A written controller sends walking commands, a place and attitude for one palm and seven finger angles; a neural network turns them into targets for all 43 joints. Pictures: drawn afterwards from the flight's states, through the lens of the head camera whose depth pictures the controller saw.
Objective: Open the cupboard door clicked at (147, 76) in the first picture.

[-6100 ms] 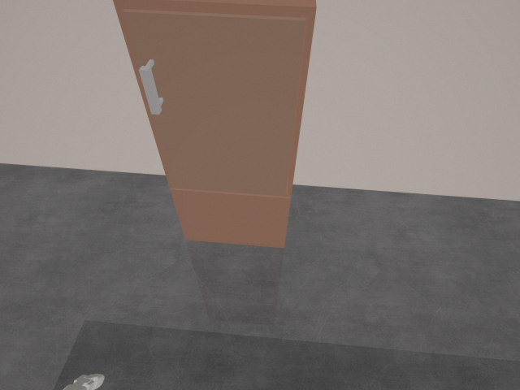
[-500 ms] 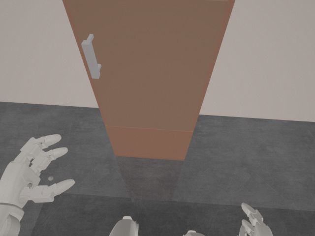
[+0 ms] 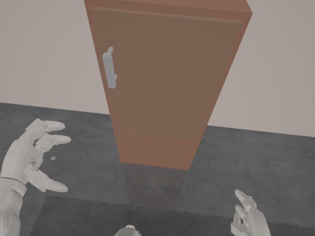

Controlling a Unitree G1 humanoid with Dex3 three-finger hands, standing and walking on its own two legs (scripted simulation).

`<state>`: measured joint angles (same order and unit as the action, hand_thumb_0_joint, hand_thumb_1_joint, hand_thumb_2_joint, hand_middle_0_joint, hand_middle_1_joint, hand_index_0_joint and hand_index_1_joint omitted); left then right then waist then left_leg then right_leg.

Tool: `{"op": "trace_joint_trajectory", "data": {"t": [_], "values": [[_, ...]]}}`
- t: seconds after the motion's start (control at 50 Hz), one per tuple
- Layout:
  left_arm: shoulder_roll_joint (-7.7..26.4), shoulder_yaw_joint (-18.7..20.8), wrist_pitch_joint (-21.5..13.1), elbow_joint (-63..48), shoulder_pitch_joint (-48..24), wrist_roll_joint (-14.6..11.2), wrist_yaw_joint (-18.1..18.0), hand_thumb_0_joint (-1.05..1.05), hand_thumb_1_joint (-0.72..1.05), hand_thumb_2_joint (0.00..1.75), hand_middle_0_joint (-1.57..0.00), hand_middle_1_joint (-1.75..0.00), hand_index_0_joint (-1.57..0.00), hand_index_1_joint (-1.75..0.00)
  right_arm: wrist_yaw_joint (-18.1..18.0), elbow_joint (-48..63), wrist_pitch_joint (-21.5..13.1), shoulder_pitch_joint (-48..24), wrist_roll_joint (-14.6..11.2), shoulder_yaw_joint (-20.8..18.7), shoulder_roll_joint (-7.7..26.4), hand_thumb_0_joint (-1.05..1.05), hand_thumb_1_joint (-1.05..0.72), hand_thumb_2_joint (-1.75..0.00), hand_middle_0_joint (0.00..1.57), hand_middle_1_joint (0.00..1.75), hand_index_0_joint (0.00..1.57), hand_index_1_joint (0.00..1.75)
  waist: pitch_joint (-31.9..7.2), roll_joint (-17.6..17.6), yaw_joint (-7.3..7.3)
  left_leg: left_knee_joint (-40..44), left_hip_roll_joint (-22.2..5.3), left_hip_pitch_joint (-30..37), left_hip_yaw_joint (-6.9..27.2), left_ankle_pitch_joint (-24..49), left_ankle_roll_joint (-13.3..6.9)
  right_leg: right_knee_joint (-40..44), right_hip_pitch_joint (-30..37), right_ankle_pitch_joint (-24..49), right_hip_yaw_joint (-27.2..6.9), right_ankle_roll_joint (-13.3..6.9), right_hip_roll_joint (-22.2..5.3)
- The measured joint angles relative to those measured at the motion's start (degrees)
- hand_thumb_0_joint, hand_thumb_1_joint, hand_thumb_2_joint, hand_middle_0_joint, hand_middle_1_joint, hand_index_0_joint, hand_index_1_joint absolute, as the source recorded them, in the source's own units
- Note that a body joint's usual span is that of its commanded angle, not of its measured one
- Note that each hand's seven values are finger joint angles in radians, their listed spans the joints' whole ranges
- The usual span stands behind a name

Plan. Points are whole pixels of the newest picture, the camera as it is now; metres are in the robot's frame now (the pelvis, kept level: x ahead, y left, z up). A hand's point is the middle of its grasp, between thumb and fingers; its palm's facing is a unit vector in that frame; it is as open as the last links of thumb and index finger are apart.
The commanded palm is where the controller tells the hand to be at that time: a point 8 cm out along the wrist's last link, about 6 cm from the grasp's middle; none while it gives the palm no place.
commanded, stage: raise the hand with hooked fingers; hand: left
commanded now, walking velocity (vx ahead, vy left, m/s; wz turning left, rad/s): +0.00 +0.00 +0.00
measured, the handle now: (111, 67) +0.60 +0.21 +0.08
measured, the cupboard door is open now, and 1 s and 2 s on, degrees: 0 0 0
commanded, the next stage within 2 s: move the hooked fingers beside the handle in 0.74 s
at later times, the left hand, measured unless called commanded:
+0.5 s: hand (58, 142) +0.29 +0.25 +0.10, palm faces -0.02 -1.00 -0.03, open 14.0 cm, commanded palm +0.26 +0.30 +0.11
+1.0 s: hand (62, 138) +0.30 +0.25 +0.10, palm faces -0.01 -1.00 -0.01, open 14.0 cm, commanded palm +0.29 +0.29 +0.10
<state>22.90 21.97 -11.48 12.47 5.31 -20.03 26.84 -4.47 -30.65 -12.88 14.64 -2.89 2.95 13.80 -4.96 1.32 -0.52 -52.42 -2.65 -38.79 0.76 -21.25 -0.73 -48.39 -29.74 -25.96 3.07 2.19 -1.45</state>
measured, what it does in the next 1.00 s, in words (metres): stands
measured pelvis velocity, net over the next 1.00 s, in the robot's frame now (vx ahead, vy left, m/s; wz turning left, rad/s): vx -0.01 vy -0.02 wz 0.00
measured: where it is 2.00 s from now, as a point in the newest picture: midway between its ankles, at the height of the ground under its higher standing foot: outside the picture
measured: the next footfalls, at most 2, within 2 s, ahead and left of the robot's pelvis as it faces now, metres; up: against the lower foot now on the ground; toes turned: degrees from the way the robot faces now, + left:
none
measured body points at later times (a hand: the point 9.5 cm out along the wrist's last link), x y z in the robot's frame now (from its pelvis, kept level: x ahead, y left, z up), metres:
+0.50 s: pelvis +0.00 -0.02 +0.01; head +0.03 -0.01 +0.46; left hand +0.28 +0.31 +0.11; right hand +0.14 -0.28 -0.06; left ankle +0.05 +0.11 -0.69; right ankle -0.02 -0.15 -0.69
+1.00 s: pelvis -0.01 -0.02 +0.01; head +0.02 -0.02 +0.46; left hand +0.29 +0.30 +0.10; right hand +0.15 -0.27 -0.07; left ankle +0.05 +0.11 -0.69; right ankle -0.02 -0.15 -0.69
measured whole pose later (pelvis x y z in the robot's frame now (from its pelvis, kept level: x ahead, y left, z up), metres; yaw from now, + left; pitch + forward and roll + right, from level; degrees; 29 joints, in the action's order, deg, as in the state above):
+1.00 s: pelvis -0.01 -0.02 +0.01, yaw +0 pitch +6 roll -2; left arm 24.8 23.9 -12.8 29.6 -9.4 -19.9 30.9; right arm -6.0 -33.4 -10.3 15.8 -3.5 2.3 15.7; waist -3.6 1.6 -0.3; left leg -47.6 -3.2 -35.3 1.2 -18.4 1.0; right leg -46.2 -27.6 -24.6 3.4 0.6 -0.7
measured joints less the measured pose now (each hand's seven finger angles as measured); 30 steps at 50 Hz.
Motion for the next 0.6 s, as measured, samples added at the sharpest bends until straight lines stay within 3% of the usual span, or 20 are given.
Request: {"op": "trace_joint_trajectory", "data": {"t": [0.14,0.34,0.6], "values": [[1.3,1.5,1.2,3.9,-4.4,-0.1,1.9,-0.01,-0.48,0.31,-0.3,-1.19,-0.3,-1.19,-0.5,-0.8,0.9,0.6,-0.1,0.3,0.4,0.01,-0.9,-0.9,0.21,0.3,0.21,0.3,0.6,0.2,-0.22,2.0,0.1,2.0,-0.1,0.8,0.2,1.8,1.8,0.7,0.0,-0.1,0.0],[3.3,3.3,1.9,9.2,-9.0,-0.6,3.9,-0.02,-0.5,0.3,-0.3,-1.2,-0.3,-1.2,-1.0,-1.8,1.8,2.2,-0.5,-0.5,1.6,0.01,-0.9,-0.9,0.21,0.3,0.21,0.3,1.0,0.3,0.59,4.8,-0.2,4.1,-0.3,2.1,0.7,3.7,3.4,1.6,-0.2,-0.7,0.3],[1.5,3.4,-0.7,9.9,-7.5,-0.7,3.5,-0.02,-0.5,0.3,-0.3,-1.2,-0.3,-1.2,-0.6,-2.1,2.5,2.8,-0.4,-1.5,2.0,0.01,-0.9,-0.9,0.2,0.3,0.2,0.3,1.1,0.1,1.03,5.7,-0.8,4.8,-0.4,2.5,1.6,3.5,3.3,1.6,-0.4,-1.5,0.9]]}}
